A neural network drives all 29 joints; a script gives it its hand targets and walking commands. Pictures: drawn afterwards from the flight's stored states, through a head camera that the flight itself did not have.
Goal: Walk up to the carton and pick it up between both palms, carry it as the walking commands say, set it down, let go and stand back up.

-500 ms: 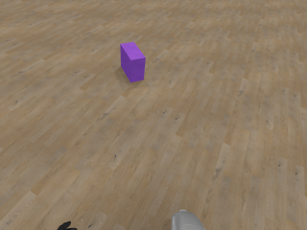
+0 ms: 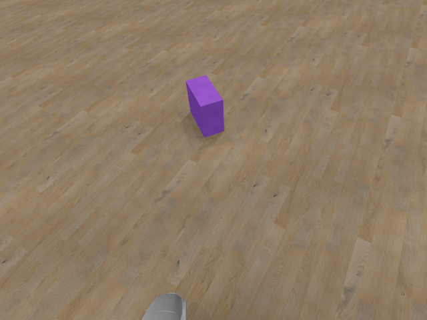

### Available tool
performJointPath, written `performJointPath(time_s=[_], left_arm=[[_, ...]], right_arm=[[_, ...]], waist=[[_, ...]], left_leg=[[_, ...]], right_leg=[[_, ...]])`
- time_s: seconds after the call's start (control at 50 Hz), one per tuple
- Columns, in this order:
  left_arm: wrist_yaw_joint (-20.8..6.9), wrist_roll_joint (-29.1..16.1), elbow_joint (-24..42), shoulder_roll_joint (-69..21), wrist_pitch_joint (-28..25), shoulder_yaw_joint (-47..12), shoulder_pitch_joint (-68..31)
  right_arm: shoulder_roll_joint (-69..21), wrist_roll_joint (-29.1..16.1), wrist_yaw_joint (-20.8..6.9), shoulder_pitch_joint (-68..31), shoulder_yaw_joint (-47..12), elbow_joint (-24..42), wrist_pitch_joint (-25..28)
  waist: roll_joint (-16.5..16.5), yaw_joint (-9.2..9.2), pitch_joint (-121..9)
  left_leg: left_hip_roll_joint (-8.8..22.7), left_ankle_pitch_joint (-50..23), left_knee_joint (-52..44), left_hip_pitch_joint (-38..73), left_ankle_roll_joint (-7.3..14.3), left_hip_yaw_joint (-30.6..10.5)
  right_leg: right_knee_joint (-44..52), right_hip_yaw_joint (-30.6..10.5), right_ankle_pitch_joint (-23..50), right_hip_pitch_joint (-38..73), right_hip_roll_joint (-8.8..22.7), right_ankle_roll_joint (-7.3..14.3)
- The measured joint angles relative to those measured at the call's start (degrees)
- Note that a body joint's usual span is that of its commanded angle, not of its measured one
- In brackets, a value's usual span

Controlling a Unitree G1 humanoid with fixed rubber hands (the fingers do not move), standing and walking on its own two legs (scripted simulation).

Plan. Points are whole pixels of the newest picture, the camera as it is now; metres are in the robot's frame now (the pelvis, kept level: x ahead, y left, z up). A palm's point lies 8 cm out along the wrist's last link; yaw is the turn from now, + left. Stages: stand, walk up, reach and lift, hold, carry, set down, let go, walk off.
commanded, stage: walk up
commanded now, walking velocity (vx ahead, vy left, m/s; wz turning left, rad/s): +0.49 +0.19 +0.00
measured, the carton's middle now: (205, 106) +1.42 +0.17 -0.65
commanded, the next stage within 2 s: none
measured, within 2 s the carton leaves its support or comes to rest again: neither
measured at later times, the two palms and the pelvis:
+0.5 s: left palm (95, 228) +0.33 +0.33 -0.14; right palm (305, 290) +0.20 -0.16 -0.11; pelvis +0.24 +0.09 +0.00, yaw +0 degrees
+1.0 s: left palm (126, 180) +0.46 +0.28 -0.12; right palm (302, 168) +0.54 -0.22 -0.15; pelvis +0.49 +0.03 +0.00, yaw +0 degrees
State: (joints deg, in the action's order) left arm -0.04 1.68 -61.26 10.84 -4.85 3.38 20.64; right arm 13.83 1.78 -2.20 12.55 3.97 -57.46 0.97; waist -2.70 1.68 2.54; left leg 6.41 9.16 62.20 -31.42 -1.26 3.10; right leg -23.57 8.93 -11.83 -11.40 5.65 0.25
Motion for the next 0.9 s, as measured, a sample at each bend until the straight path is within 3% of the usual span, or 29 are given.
performJointPath(time_s=[0.12,0.22,0.26,0.28,0.32,0.36,0.4,0.5,0.6,0.68,0.74,0.76,0.8,0.84,0.9], left_arm=[[0.2,0.2,-0.4,-0.9,0.3,0.2,6.2],[-0.1,0.0,-0.4,-0.1,0.7,0.3,7.3],[-0.2,-0.3,-0.3,0.2,0.9,0.0,7.4],[-0.2,-0.3,-0.1,0.6,1.2,-0.2,6.3],[-0.2,0.1,0.7,1.1,1.6,-0.1,3.3],[-0.5,0.0,1.8,2.0,1.6,0.2,-0.2],[-0.9,0.1,3.3,2.8,1.9,0.5,-3.9],[-1.9,0.3,5.2,3.4,3.8,0.7,-11.3],[-3.0,-0.2,5.8,2.0,4.8,0.1,-15.9],[-3.3,-0.5,6.8,0.4,4.4,-0.5,-18.7],[-2.9,-0.1,7.3,-0.5,3.0,-0.8,-19.7],[-2.5,0.1,7.2,-0.4,2.3,-0.7,-19.7],[-1.6,0.7,6.2,-0.5,1.0,-0.2,-19.2],[-1.0,0.8,4.9,0.0,0.6,-0.1,-16.2],[-0.3,0.2,2.2,0.3,0.5,0.2,-10.2]], right_arm=[[-0.8,-0.1,-1.9,-5.3,-1.0,2.4,-1.0],[-2.6,-0.2,-1.7,-8.5,-1.7,3.4,0.5],[-2.4,0.3,-0.9,-8.7,-1.6,3.6,1.9],[-2.7,0.6,-0.2,-8.8,-1.3,3.3,2.6],[-2.9,0.4,0.4,-7.1,-1.4,2.9,3.4],[-2.7,0.1,0.8,-3.6,-1.3,1.6,3.9],[-2.5,-0.2,1.2,0.5,-1.1,0.1,4.2],[-2.7,-0.6,1.7,9.4,-1.0,-3.2,4.6],[-4.1,-0.3,2.2,14.6,-1.3,-4.4,4.4],[-4.7,-0.1,2.5,16.1,-1.5,-5.0,4.2],[-4.5,-0.2,2.7,16.7,-1.6,-6.3,3.7],[-4.5,-0.2,2.6,17.1,-1.7,-6.8,3.5],[-4.2,-0.5,2.5,15.0,-1.9,-7.0,3.1],[-3.4,-0.7,2.4,11.8,-1.6,-5.8,2.9],[-1.6,-0.5,1.8,6.9,-0.4,-3.9,2.4]], waist=[[1.1,2.53,0.0],[2.4,3.28,-0.7],[2.6,3.02,-1.3],[3.5,2.34,-0.9],[4.3,1.4,-0.5],[4.9,0.15,-0.5],[5.4,-1.26,-0.6],[5.3,-3.94,-0.7],[4.9,-6.1,-0.2],[4.3,-7.21,0.1],[3.2,-7.03,-0.5],[3.1,-6.74,-0.9],[1.6,-5.42,-0.2],[1.0,-4.86,0.2],[0.1,-3.32,0.5]], left_leg=[[0.3,-5.8,-19.6,-0.1,-1.0,0.8],[0.0,-1.7,-30.7,5.0,-0.6,3.0],[-0.6,-0.7,-33.6,8.6,0.2,4.1],[-1.3,-0.2,-31.2,7.9,1.0,4.4],[-1.6,2.4,-28.9,8.6,2.1,4.9],[-1.8,3.0,-31.6,12.1,2.1,5.2],[-2.3,2.6,-35.5,15.8,2.0,5.1],[-2.4,3.3,-42.1,23.8,1.7,4.5],[-2.0,4.7,-47.4,31.0,0.5,4.7],[-1.7,7.4,-49.3,35.3,-1.2,5.1],[-1.0,12.3,-45.7,36.2,-2.7,5.3],[-0.7,15.2,-41.3,35.0,-2.6,5.0],[0.7,18.8,-23.2,27.6,-0.7,2.0],[-0.6,17.6,-4.8,18.7,0.5,-1.7],[-0.5,10.5,4.7,9.6,0.3,-1.4]], right_leg=[[5.5,-0.3,-1.4,7.2,1.1,-2.4],[5.4,0.2,-5.7,10.9,1.8,-4.8],[-1.8,-0.3,-10.6,9.2,2.7,-4.3],[-10.2,-1.9,-13.4,6.0,3.5,-3.2],[-28.3,-6.0,-15.2,-2.0,1.9,-1.3],[-38.8,-6.7,-11.1,-8.5,0.8,-0.5],[-41.4,-6.2,-6.0,-13.3,0.8,-0.7],[-37.1,-5.8,2.7,-21.1,1.1,-2.1],[-22.5,-5.0,9.0,-22.4,1.0,-2.8],[-12.0,-3.5,8.8,-20.3,0.6,-2.6],[-7.6,-1.0,5.4,-16.7,0.2,-1.6],[-6.1,-0.3,5.2,-14.8,0.1,-0.6],[-10.4,0.4,4.1,-15.7,-0.8,1.8],[-11.3,0.6,1.0,-14.0,-0.8,2.0],[-7.0,0.6,0.4,-8.4,-0.7,1.0]])
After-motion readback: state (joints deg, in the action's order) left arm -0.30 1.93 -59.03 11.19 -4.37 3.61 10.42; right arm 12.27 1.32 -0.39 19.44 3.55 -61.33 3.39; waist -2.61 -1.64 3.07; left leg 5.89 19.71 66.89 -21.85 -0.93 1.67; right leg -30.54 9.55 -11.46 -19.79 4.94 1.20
